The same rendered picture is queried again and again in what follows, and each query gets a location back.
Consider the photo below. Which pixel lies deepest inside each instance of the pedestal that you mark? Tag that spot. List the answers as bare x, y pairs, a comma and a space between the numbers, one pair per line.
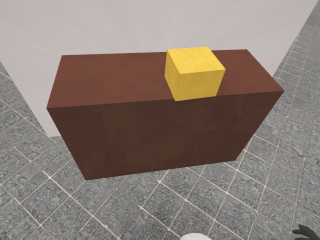
117, 115

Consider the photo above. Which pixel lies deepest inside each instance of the right robot hand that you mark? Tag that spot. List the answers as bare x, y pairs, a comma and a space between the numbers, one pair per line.
306, 231

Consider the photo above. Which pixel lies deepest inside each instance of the carton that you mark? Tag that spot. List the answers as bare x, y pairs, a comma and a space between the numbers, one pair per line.
193, 73

